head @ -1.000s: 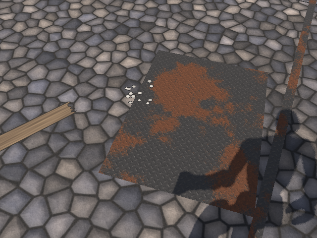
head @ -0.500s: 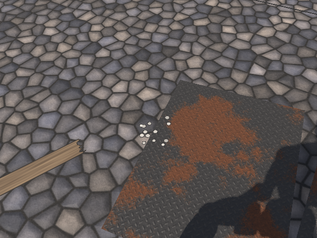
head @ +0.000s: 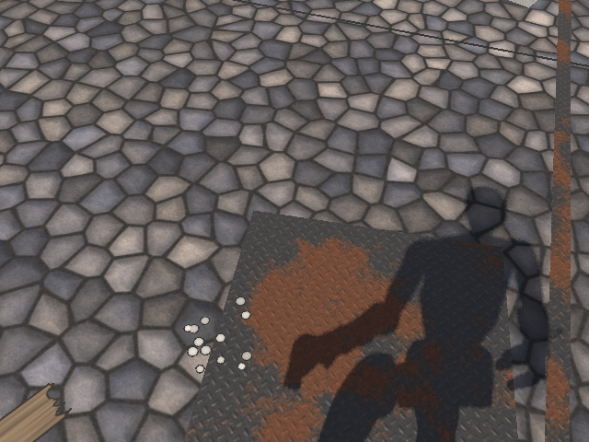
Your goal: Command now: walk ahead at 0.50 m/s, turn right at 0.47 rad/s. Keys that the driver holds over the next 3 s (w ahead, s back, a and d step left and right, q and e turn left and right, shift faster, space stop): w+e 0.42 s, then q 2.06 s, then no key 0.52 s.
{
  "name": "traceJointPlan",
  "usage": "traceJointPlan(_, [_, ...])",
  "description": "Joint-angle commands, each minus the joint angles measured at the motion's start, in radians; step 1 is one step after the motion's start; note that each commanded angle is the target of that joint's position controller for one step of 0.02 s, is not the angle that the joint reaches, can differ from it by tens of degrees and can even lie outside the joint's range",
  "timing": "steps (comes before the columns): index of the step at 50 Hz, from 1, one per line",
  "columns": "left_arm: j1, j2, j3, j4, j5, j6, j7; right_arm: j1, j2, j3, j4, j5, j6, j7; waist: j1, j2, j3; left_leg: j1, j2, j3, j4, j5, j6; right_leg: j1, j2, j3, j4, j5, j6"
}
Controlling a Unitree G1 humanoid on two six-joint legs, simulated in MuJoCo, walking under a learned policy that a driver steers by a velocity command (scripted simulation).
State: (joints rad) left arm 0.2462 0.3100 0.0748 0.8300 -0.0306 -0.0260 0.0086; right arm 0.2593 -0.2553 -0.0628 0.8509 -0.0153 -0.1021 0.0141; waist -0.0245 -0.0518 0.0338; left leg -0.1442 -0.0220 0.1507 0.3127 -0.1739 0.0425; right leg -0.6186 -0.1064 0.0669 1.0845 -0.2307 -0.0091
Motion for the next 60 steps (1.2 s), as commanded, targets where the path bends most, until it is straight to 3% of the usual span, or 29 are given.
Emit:
traceJointPlan(1, [0.014, 0.026, 0.008, -0.063, 0.007, 0.002, -0.005, -0.069, -0.132, -0.031, -0.052, -0.003, -0.020, -0.012, 0.031, 0.119, 0.012, 0.001, 0.276, -0.116, -0.200, 0.201, 0.141, -0.058, -0.042, 0.038, -0.097, 0.146, 0.013])
traceJointPlan(5, [-0.121, 0.000, -0.006, -0.110, 0.011, -0.010, -0.035, -0.034, -0.170, -0.041, -0.033, 0.007, -0.005, -0.026, -0.018, 0.089, 0.042, 0.050, 0.272, -0.012, -0.206, 0.230, 0.125, -0.031, -0.024, -0.042, -0.324, 0.282, 0.000])
traceJointPlan(10, [-0.217, 0.019, -0.004, -0.179, 0.010, -0.006, -0.061, 0.019, -0.208, -0.059, -0.003, 0.034, 0.033, -0.030, -0.031, 0.092, 0.065, 0.231, 0.326, 0.037, -0.117, 0.379, 0.097, -0.058, 0.007, -0.099, -0.439, 0.168, -0.051])
traceJointPlan(12, [-0.166, 0.053, 0.015, -0.185, 0.011, 0.001, -0.065, -0.002, -0.236, -0.068, -0.010, 0.043, 0.048, -0.034, 0.016, 0.125, 0.007, 0.262, 0.324, 0.065, 0.020, 0.694, 0.074, 0.057, 0.070, -0.157, -0.440, 0.063, -0.090])
traceJointPlan(14, [0.088, 0.136, 0.066, -0.125, 0.005, 0.006, -0.053, -0.033, -0.233, -0.064, -0.020, 0.051, 0.061, -0.036, 0.162, 0.107, -0.130, 0.161, 0.267, 0.107, 0.382, 0.796, 0.026, 0.416, 0.163, -0.187, -0.514, 0.085, -0.154])
traceJointPlan(15, [0.230, 0.235, 0.101, -0.092, 0.001, 0.017, -0.030, -0.007, -0.177, -0.042, -0.040, 0.020, 0.053, -0.037, 0.199, -0.038, -0.218, -0.098, 0.212, 0.111, 0.707, 0.420, -0.026, 0.709, 0.033, 0.049, -0.544, 0.091, -0.216])
traceJointPlan(16, [0.170, 0.314, 0.103, -0.112, -0.002, 0.002, -0.031, 0.072, -0.043, -0.001, -0.093, -0.007, 0.023, -0.024, 0.065, -0.241, -0.305, -0.509, -0.009, -0.046, 1.008, -0.427, -0.079, 0.967, -0.180, 0.632, -0.689, -0.129, -0.401])
traceJointPlan(17, [0.183, 0.220, 0.075, -0.139, 0.005, -0.017, -0.041, -0.044, -0.133, -0.013, -0.103, 0.035, -0.014, -0.011, 0.143, -0.095, -0.354, -0.615, 0.010, -0.237, 1.082, -0.426, -0.055, 0.988, -0.220, 0.741, -0.807, -0.198, -0.393])
traceJointPlan(18, [0.147, 0.172, 0.060, -0.133, 0.012, -0.033, -0.045, -0.118, -0.167, -0.022, -0.129, 0.066, -0.034, -0.005, 0.140, -0.053, -0.218, -0.685, 0.053, -0.230, 1.051, -0.325, -0.028, 0.898, -0.199, 0.607, -0.818, -0.120, -0.349])
traceJointPlan(19, [0.088, 0.147, 0.051, -0.140, 0.009, -0.040, -0.044, -0.121, -0.157, -0.020, -0.121, 0.051, -0.045, -0.011, 0.096, 0.026, -0.145, -0.642, 0.098, -0.232, 0.968, -0.236, -0.017, 0.760, -0.154, 0.486, -0.809, -0.011, -0.314])
traceJointPlan(20, [0.022, 0.115, 0.042, -0.153, 0.013, -0.041, -0.040, -0.116, -0.164, -0.027, -0.108, 0.023, -0.044, -0.018, 0.057, 0.041, -0.102, -0.572, 0.127, -0.233, 0.881, -0.182, -0.023, 0.635, -0.115, 0.392, -0.814, 0.098, -0.289])
traceJointPlan(21, [-0.012, 0.093, 0.032, -0.171, 0.025, -0.042, -0.035, -0.094, -0.170, -0.032, -0.102, 0.017, -0.033, -0.017, 0.026, 0.020, -0.094, -0.506, 0.146, -0.242, 0.842, -0.143, -0.029, 0.562, -0.090, 0.345, -0.835, 0.169, -0.281])
traceJointPlan(25, [-0.022, 0.097, 0.025, -0.155, 0.038, -0.048, -0.010, -0.052, -0.118, -0.021, -0.073, 0.005, 0.011, -0.016, -0.003, 0.020, -0.072, -0.424, 0.138, -0.175, 0.691, -0.034, -0.090, 0.435, -0.053, 0.109, -0.838, 0.709, -0.258])
traceJointPlan(29, [0.004, 0.091, 0.015, -0.118, 0.041, -0.038, 0.009, -0.152, -0.080, 0.001, -0.087, 0.016, 0.010, -0.002, 0.052, -0.016, -0.071, -0.343, 0.103, -0.138, 0.387, 0.276, -0.081, 0.427, 0.011, -0.039, -0.842, 0.692, -0.174])
traceJointPlan(32, [0.013, 0.096, 0.011, -0.083, 0.052, -0.036, 0.011, -0.181, -0.096, 0.000, -0.094, 0.026, 0.009, 0.013, 0.073, -0.016, -0.068, -0.318, 0.084, -0.154, 0.292, 0.353, -0.060, 0.489, -0.033, -0.042, -0.838, 0.613, -0.165])
traceJointPlan(35, [-0.020, 0.108, 0.016, -0.064, 0.046, -0.021, 0.016, -0.187, -0.137, -0.013, -0.114, 0.019, 0.010, 0.028, 0.061, -0.023, -0.044, -0.383, 0.064, -0.161, 0.268, 0.185, -0.023, 0.592, -0.085, -0.033, -0.750, 0.662, -0.168])
traceJointPlan(38, [-0.057, 0.111, 0.020, -0.073, 0.027, 0.010, 0.040, -0.030, -0.185, -0.040, -0.091, 0.007, 0.005, 0.040, -0.022, 0.001, -0.104, -0.235, 0.007, -0.123, 0.153, 0.196, 0.029, 0.615, -0.047, -0.061, -0.474, 0.799, -0.112])
traceJointPlan(39, [-0.042, 0.107, 0.016, -0.096, 0.043, 0.010, 0.046, 0.047, -0.247, -0.057, -0.092, 0.002, 0.006, 0.032, -0.041, 0.106, -0.194, -0.043, 0.109, -0.288, 0.147, 0.573, 0.093, 0.501, 0.037, -0.105, -0.233, 0.579, -0.050])
traceJointPlan(40, [0.054, 0.034, -0.004, -0.120, 0.066, 0.005, 0.035, 0.041, -0.308, -0.065, -0.113, -0.010, 0.015, 0.021, 0.035, 0.325, -0.288, 0.246, 0.346, -0.643, 0.161, 0.892, 0.299, 0.158, 0.227, -0.105, 0.121, -0.238, 0.037])
traceJointPlan(41, [0.055, 0.060, -0.009, -0.108, 0.052, 0.001, 0.019, 0.046, -0.229, -0.044, -0.124, -0.005, 0.027, 0.015, -0.001, 0.273, -0.400, 0.314, 0.383, -0.783, 0.096, 0.711, 0.363, 0.054, 0.237, 0.043, 0.265, -0.435, 0.045])
traceJointPlan(42, [0.001, 0.095, 0.000, -0.117, 0.025, 0.004, 0.012, -0.016, -0.201, -0.040, -0.153, 0.009, 0.036, 0.010, -0.009, 0.196, -0.322, 0.238, 0.345, -0.705, 0.075, 0.516, 0.325, 0.000, 0.184, 0.077, 0.304, -0.380, 0.040])
traceJointPlan(44, [-0.080, 0.098, 0.006, -0.130, 0.033, 0.025, 0.022, -0.086, -0.163, -0.028, -0.177, 0.029, 0.064, -0.007, 0.007, 0.056, -0.175, 0.023, 0.276, -0.594, 0.013, 0.226, 0.244, -0.007, 0.123, 0.051, 0.188, -0.275, 0.044])
traceJointPlan(46, [-0.084, 0.075, 0.005, -0.140, 0.035, 0.041, 0.029, -0.114, -0.169, -0.031, -0.189, 0.017, 0.085, -0.018, 0.039, 0.124, -0.115, -0.122, 0.192, -0.538, -0.033, 0.071, 0.195, 0.090, 0.116, 0.026, -0.021, -0.230, 0.049])
traceJointPlan(48, [-0.064, 0.047, -0.001, -0.128, 0.033, 0.037, 0.035, -0.101, -0.194, -0.044, -0.199, 0.009, 0.098, -0.028, 0.033, 0.177, -0.134, -0.138, 0.163, -0.513, -0.032, 0.103, 0.191, 0.151, 0.141, 0.004, -0.159, -0.218, 0.068])
traceJointPlan(51, [-0.063, 0.053, 0.000, -0.121, 0.032, 0.030, 0.036, -0.102, -0.219, -0.059, -0.215, 0.021, 0.109, -0.041, 0.021, 0.183, -0.180, -0.142, 0.157, -0.528, -0.020, 0.060, 0.181, 0.215, 0.146, 0.015, -0.279, -0.128, 0.083])
traceJointPlan(55, [-0.081, 0.062, 0.007, -0.128, 0.027, 0.017, 0.026, -0.112, -0.213, -0.061, -0.231, 0.024, 0.130, -0.046, 0.009, 0.207, -0.162, -0.145, 0.147, -0.596, -0.013, -0.065, 0.154, 0.247, 0.151, 0.024, -0.402, -0.094, 0.073])
traceJointPlan(58, [-0.022, 0.069, 0.017, -0.110, 0.024, -0.003, 0.013, -0.128, -0.200, -0.058, -0.243, 0.035, 0.147, -0.051, 0.046, 0.211, -0.145, -0.180, 0.103, -0.603, 0.047, -0.083, 0.106, 0.377, 0.146, 0.000, -0.642, 0.020, 0.034])
traceJointPlan(59, [0.006, 0.118, 0.032, -0.108, 0.035, -0.006, 0.016, -0.104, -0.171, -0.049, -0.244, 0.035, 0.149, -0.052, 0.046, 0.153, -0.150, -0.250, 0.056, -0.560, 0.128, -0.167, 0.061, 0.465, 0.036, 0.080, -0.720, 0.026, -0.007])
traceJointPlan(60, [-0.006, 0.216, 0.053, -0.114, 0.063, 0.004, 0.023, -0.100, -0.125, -0.039, -0.274, 0.033, 0.144, -0.048, 0.009, -0.110, -0.114, -0.435, -0.086, -0.378, 0.335, -0.337, 0.001, 0.507, -0.172, 0.322, -0.791, 0.061, -0.129])
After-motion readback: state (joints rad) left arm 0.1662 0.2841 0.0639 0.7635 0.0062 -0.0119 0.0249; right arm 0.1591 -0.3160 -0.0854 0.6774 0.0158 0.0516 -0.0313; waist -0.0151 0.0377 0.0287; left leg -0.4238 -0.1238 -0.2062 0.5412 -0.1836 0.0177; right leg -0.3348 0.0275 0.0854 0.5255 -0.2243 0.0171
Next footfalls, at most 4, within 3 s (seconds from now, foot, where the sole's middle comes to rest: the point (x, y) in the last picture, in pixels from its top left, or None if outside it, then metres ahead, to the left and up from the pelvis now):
0.28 right None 0.31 -0.16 -0.78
0.76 left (314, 400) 0.59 -0.04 -0.78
1.18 right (414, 418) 0.54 -0.27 -0.78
1.62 left None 0.47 -0.01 -0.78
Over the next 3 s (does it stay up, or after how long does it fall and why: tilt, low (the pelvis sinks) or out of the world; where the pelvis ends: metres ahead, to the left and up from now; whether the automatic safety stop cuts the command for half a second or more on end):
stays up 0.45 -0.10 -0.01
